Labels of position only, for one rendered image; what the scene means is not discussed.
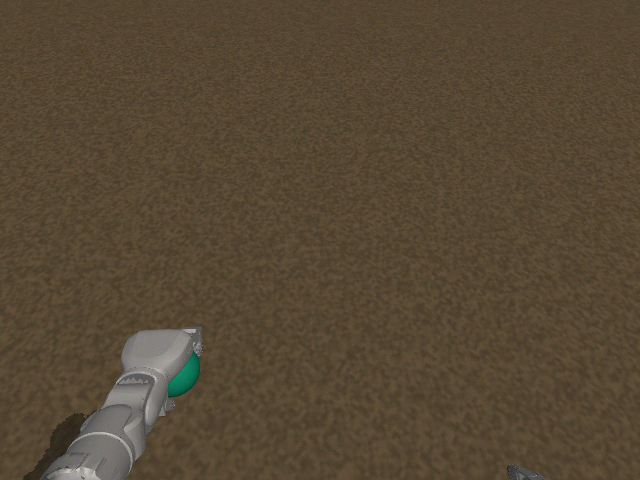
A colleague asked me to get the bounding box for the left robot arm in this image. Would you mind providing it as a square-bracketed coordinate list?
[39, 367, 168, 480]

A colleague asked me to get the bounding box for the ball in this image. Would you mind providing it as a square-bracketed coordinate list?
[168, 351, 200, 397]

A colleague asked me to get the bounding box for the right robot hand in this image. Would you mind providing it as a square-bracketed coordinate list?
[507, 464, 548, 480]

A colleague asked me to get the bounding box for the left robot hand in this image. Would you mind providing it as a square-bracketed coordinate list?
[121, 326, 203, 416]

